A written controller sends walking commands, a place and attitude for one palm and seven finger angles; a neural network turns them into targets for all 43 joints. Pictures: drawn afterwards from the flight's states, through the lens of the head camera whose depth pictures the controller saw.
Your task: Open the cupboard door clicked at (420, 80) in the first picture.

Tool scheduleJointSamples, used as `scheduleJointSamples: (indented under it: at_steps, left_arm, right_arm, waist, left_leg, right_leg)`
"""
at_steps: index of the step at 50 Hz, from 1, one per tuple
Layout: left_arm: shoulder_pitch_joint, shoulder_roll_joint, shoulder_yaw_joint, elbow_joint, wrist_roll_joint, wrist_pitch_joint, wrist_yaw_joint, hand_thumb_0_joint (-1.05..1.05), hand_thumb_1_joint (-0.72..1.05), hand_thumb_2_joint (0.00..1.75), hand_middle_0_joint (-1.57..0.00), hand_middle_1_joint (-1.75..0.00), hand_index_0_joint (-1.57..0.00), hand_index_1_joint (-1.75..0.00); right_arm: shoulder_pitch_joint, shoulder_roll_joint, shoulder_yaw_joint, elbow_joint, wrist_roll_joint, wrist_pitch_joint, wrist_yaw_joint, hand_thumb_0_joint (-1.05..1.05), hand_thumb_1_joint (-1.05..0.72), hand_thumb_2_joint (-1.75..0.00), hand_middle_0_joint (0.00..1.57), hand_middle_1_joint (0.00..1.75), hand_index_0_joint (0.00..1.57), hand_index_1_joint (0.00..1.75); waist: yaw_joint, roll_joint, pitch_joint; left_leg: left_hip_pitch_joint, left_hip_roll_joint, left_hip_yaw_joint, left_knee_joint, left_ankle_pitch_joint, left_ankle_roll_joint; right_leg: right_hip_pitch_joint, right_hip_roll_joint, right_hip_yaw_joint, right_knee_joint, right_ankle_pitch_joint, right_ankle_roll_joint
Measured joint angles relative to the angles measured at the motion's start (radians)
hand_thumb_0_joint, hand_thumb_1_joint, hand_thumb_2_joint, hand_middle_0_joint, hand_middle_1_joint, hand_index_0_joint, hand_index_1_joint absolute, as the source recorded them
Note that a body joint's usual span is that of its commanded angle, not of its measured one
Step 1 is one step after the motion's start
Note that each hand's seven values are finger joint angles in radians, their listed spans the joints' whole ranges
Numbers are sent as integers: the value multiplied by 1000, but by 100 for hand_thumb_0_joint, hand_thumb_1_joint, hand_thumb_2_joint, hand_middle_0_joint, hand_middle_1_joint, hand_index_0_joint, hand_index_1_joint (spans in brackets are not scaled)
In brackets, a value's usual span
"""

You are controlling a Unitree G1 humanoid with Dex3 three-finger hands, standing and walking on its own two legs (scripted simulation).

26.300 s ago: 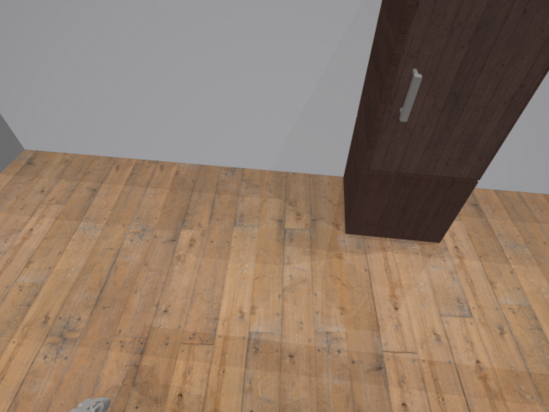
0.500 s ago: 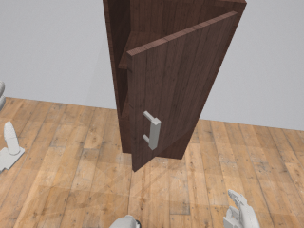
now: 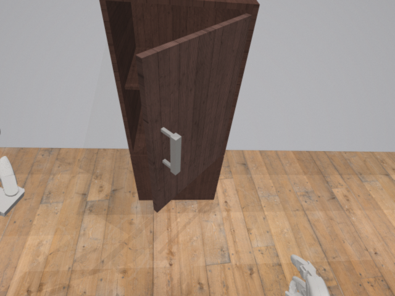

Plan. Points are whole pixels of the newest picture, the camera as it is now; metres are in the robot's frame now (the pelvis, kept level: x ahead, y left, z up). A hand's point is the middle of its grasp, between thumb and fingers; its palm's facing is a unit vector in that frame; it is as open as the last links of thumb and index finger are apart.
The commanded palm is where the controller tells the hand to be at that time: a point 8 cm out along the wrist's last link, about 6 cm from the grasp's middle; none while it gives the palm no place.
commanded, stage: stop stepping back and stand still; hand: left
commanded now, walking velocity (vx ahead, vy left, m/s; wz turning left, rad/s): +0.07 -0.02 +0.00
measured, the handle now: (170, 151) +0.48 +0.09 -0.01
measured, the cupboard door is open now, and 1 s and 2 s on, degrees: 46 46 46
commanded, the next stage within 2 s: let the arm hang, fingers relaxed in 0.64 s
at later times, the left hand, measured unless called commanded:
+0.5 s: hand out of the picture +0.15 +0.28 +0.18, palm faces +0.47 -0.77 -0.43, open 7.4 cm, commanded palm +0.09 +0.31 +0.19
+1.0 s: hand out of the picture +0.01 +0.21 -0.15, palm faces +0.03 -0.98 -0.21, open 7.4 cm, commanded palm none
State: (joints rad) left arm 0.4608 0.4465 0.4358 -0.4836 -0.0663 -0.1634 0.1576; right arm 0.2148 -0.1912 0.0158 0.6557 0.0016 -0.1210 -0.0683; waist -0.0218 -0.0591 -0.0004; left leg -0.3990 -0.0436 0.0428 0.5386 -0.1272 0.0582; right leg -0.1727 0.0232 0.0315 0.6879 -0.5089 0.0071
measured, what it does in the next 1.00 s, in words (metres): steps on the spot: left foot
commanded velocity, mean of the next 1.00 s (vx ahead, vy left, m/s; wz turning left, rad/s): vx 0.05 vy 0.00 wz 0.00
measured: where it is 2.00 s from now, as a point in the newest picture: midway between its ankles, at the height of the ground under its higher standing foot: outside the picture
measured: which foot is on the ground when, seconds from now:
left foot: down 0.00-0.12, up 0.14-0.34, down 0.36-1.00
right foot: down 0.00-1.00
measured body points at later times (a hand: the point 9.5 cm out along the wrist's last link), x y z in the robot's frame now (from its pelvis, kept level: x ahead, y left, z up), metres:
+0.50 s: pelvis -0.04 +0.01 +0.01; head -0.04 +0.02 +0.46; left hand +0.12 +0.32 +0.20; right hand +0.12 -0.22 -0.07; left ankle -0.03 +0.14 -0.72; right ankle -0.05 -0.09 -0.72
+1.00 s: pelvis -0.07 +0.02 +0.01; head -0.05 +0.03 +0.46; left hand +0.01 +0.27 -0.13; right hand +0.04 -0.23 -0.12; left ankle -0.03 +0.14 -0.72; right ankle -0.05 -0.09 -0.72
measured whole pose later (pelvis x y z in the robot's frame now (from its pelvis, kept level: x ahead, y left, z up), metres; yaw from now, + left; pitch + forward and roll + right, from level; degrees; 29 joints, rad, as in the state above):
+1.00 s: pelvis -0.07 +0.02 +0.01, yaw +4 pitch -1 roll +0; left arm 0.24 0.21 -0.01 0.83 0.03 0.06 0.00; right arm 0.16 -0.27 0.00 0.93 -0.03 0.01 0.01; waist -0.03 -0.01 0.04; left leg -0.32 0.00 0.03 0.55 -0.22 0.01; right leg -0.26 -0.03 -0.06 0.57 -0.29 -0.01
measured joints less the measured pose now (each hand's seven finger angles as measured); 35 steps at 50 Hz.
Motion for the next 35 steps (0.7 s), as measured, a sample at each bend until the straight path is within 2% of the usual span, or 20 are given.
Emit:
scheduleJointSamples:
  at_steps: [2,4,6,7,9,11,14,18,20,22,25,29,35]
  left_arm:
    - [11,0,8,3,1,8,2,2,88,89,-22,-30,-21,-31]
    - [60,5,12,-21,2,7,-1,2,89,89,-22,-30,-21,-31]
    - [120,8,3,-55,9,2,-11,2,89,89,-22,-30,-21,-31]
    - [151,15,0,-75,11,-2,-15,2,89,89,-22,-30,-21,-31]
    - [199,17,-3,-100,17,-18,-18,2,88,89,-22,-30,-22,-31]
    - [197,3,-11,-75,27,-36,-12,2,88,89,-22,-30,-22,-31]
    - [117,-32,-27,14,40,-43,3,1,88,89,-22,-30,-22,-31]
    - [28,-86,-46,68,41,-27,21,1,88,89,-22,-30,-22,-31]
    - [15,-91,-42,64,37,-24,21,1,88,89,-22,-30,-21,-31]
    - [35,-81,-32,49,36,-23,15,2,89,89,-21,-30,-21,-31]
    - [59,-55,-29,18,35,-23,5,2,89,89,-21,-30,-21,-31]
    - [85,-33,-26,-9,29,-34,-4,2,89,89,-22,-30,-21,-31]
    - [98,-50,-38,10,21,-27,-7,1,88,89,-22,-30,-22,-31]
  right_arm:
    - [6,4,-1,-11,-10,-10,2,1,-91,-90,20,30,21,30]
    - [23,7,-2,-33,-12,-10,7,1,-91,-90,20,30,21,30]
    - [42,0,-10,-50,-12,0,14,1,-91,-90,20,30,21,30]
    - [52,-2,-14,-48,-12,9,16,1,-91,-90,20,30,21,30]
    - [71,-9,-19,-22,-14,26,18,1,-91,-90,20,30,21,30]
    - [95,-21,-22,8,-15,33,11,1,-91,-90,20,30,21,30]
    - [122,-38,-30,42,-12,25,-10,1,-91,-90,20,30,21,30]
    - [119,-68,-40,50,-10,-2,-22,1,-91,-90,20,30,21,30]
    - [81,-54,-41,53,-6,-3,-19,1,-91,-90,20,30,21,30]
    - [49,-36,-31,33,-4,-10,-12,1,-91,-90,20,30,20,30]
    - [17,-4,-13,-4,-2,-26,0,1,-91,-90,20,30,20,30]
    - [-14,25,11,-35,-1,-29,16,1,-91,-90,20,30,21,30]
    - [-24,21,18,-40,-5,-8,18,1,-91,-90,20,30,21,30]
  waist:
    - [-23,2,4]
    - [-43,9,-1]
    - [-58,32,-1]
    - [-52,32,-6]
    - [-16,17,-25]
    - [11,16,-50]
    - [30,23,-71]
    - [24,62,-62]
    - [23,44,-30]
    - [19,35,-15]
    - [10,41,1]
    - [11,52,14]
    - [27,71,12]
  left_leg:
    - [17,2,-4,-63,45,-10]
    - [17,4,-14,-102,42,-26]
    - [-14,12,-31,-65,-58,-47]
    - [-47,10,-36,16,-117,-59]
    - [-108,9,-37,236,-160,-74]
    - [-115,27,-30,332,-174,-74]
    - [-35,60,-10,246,-190,-55]
    - [135,90,-18,-3,-159,-31]
    - [148,75,-9,-3,-139,-58]
    - [153,73,6,-1,-140,-70]
    - [148,81,7,0,-138,-71]
    - [140,94,5,-7,-127,-74]
    - [136,98,4,-26,-110,-71]
  right_leg:
    - [-26,14,-13,-10,-8,-12]
    - [-17,27,-48,-96,11,-28]
    - [-8,36,-73,-163,114,-57]
    - [-11,34,-77,-178,158,-69]
    - [-21,25,-62,-194,221,-84]
    - [-21,21,-52,-207,225,-79]
    - [-22,6,-63,-208,217,-68]
    - [-37,1,-99,-149,179,-50]
    - [-36,-17,-90,-122,170,-42]
    - [-36,-21,-75,-120,171,-35]
    - [-32,-13,-74,-140,187,-33]
    - [-29,1,-75,-175,214,-36]
    - [-22,7,-76,-218,244,-34]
